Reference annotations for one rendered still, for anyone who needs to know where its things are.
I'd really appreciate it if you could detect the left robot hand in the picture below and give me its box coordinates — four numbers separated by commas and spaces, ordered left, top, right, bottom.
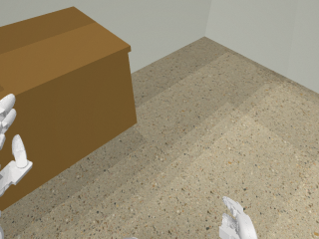
0, 94, 33, 197

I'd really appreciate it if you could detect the right robot hand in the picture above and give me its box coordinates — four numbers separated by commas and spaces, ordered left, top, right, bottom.
219, 196, 258, 239

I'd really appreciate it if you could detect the counter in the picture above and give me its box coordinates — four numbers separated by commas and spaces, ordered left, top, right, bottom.
0, 6, 138, 212

